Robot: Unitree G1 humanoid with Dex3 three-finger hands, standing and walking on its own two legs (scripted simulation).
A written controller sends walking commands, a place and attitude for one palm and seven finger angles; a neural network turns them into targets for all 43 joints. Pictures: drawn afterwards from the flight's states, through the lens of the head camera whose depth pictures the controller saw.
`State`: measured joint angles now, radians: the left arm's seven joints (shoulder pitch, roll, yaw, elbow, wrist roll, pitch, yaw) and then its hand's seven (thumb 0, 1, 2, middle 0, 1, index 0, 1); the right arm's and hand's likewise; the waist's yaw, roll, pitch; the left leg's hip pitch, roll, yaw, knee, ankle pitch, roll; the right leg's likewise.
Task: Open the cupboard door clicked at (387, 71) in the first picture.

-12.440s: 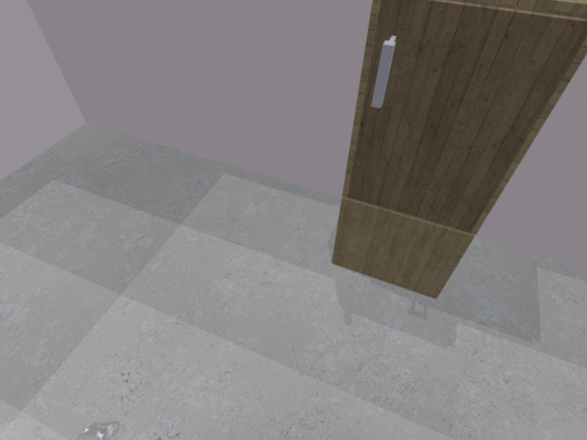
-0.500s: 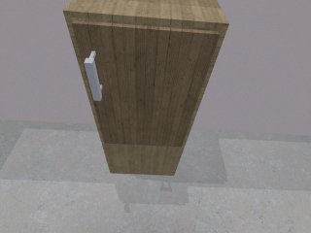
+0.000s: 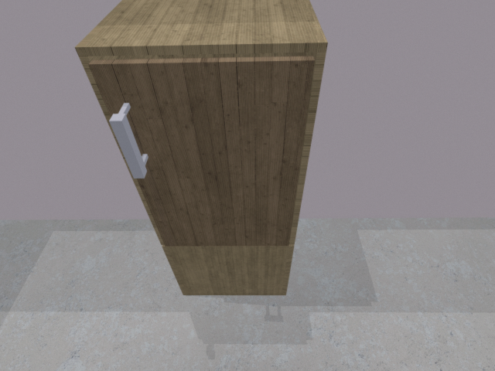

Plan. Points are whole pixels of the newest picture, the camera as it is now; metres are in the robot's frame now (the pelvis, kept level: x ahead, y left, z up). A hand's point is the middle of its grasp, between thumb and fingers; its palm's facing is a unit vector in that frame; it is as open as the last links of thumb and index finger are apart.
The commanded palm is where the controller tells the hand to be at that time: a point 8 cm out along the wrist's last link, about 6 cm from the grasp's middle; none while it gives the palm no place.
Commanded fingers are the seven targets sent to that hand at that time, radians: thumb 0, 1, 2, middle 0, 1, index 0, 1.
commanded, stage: come to a stop and stand still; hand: left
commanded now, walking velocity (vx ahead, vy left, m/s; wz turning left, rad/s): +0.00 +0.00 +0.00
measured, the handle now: (133, 141) +0.51 +0.26 +0.10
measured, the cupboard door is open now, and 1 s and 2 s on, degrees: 0 0 0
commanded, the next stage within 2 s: look again from close up in 0.36 s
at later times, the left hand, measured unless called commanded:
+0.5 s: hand out of the picture +0.01 +0.16 -0.17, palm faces +0.02 -0.98 -0.19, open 7.3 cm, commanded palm none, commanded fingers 0.00 0.90 0.90 -0.20 -0.30 -0.20 -0.30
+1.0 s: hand out of the picture +0.01 +0.17 -0.17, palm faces +0.02 -0.98 -0.21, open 7.3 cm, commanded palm none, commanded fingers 0.00 0.90 0.90 -0.20 -0.30 -0.20 -0.30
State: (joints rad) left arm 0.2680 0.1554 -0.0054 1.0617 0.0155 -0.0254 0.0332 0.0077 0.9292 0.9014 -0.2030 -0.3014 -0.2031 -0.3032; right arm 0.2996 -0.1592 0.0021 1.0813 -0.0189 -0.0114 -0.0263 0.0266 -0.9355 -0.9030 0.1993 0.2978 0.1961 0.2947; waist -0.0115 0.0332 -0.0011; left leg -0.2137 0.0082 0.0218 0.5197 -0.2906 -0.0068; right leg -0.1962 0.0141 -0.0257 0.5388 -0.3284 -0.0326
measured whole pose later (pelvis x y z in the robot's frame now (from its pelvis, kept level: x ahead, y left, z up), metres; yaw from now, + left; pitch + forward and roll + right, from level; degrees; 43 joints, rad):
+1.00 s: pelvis +0.01 -0.01 +0.01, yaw +0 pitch -1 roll +1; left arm 0.27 0.16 0.00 1.10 0.02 -0.02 0.03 0.01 0.91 0.90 -0.20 -0.30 -0.20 -0.30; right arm 0.26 -0.14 0.01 1.15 -0.01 -0.02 -0.03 0.01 -0.91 -0.90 0.20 0.30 0.20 0.29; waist 0.00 0.00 0.03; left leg -0.16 0.02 0.02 0.43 -0.25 -0.02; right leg -0.15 0.03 -0.03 0.46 -0.30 -0.05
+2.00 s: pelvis -0.04 +0.02 -0.04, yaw +0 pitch +7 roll -1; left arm 0.32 0.28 0.27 -0.04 -0.30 -0.23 -0.21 0.01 0.05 0.54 -0.27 -0.85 -0.26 -0.85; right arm 0.33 -0.23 0.03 0.58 0.03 -0.22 -0.08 0.02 -0.90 -0.90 0.20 0.30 0.20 0.30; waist -0.01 0.03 -0.07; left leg -0.61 0.01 0.01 0.88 -0.40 0.02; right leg -0.56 0.01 -0.04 0.85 -0.41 -0.01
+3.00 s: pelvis -0.02 +0.00 -0.01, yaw +0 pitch +1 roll +0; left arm -0.10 0.42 0.45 0.29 -0.34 -0.04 -0.45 -0.01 -0.50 0.30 -0.30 -1.20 -0.30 -1.20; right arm 0.27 -0.28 0.05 0.60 0.06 -0.22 -0.11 0.02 -0.90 -0.90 0.20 0.30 0.20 0.30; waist 0.03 0.03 -0.03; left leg -0.34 0.02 0.01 0.62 -0.30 0.00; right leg -0.31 0.02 -0.04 0.61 -0.32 -0.03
